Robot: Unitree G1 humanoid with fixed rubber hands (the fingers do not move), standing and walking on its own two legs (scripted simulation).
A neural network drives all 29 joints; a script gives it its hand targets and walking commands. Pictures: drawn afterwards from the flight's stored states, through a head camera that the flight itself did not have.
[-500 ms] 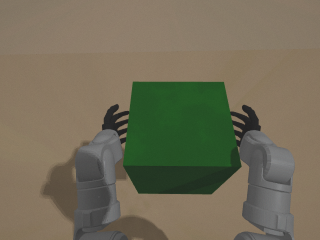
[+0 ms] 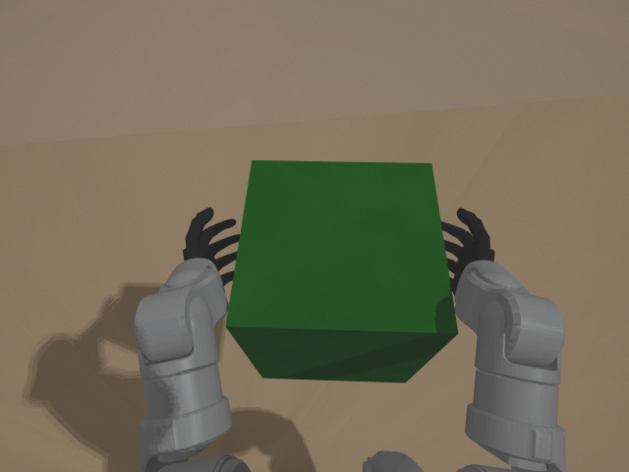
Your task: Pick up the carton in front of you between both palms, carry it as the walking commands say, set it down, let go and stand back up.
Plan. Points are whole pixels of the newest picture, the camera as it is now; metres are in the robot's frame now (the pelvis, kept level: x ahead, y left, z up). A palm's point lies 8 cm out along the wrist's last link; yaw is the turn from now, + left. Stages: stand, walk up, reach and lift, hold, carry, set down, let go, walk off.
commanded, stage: carry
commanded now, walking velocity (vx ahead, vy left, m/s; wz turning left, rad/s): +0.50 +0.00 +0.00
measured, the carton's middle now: (337, 283) +0.36 -0.02 +0.05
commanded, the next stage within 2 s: none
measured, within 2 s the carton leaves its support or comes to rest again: neither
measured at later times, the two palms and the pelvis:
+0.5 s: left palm (220, 93) +0.63 +0.14 +0.17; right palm (417, 84) +0.66 -0.17 +0.16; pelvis +0.30 -0.03 +0.03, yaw +1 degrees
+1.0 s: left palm out of the picture +0.96 +0.14 +0.21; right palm out of the picture +0.95 -0.17 +0.21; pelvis +0.62 -0.01 +0.06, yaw +0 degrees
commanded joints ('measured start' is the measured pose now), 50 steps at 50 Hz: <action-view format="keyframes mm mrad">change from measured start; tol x32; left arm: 1 -617 -655 -620 -118 -139 -51 8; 50 -518 -564 -586 -33 -131 5 8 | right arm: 1 -709 699 677 -194 245 -61 26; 50 -567 585 589 -78 145 -2 -12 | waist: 1 23 127 -481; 9 95 147 -431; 12 158 -318 -570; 30 75 -141 -409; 33 -26 343 -627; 50 74 154 -416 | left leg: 1 482 263 -338 -207 210 168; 10 217 148 -6 164 608 6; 12 -314 -68 -56 621 -140 -65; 14 -467 -6 -165 880 -135 -17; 25 -419 79 -87 394 73 -45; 31 268 -93 123 15 123 13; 33 707 332 -761 -189 -88 216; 36 599 325 -630 -107 334 228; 50 329 197 -107 -90 481 66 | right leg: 1 -153 -43 0 -128 36 12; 10 617 84 -189 -736 150 -42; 12 976 -320 660 -959 -35 -236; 31 560 -128 -124 -589 799 -36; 33 25 86 -72 -79 -19 51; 35 -150 49 53 184 -102 1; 50 297 87 -222 -695 147 -9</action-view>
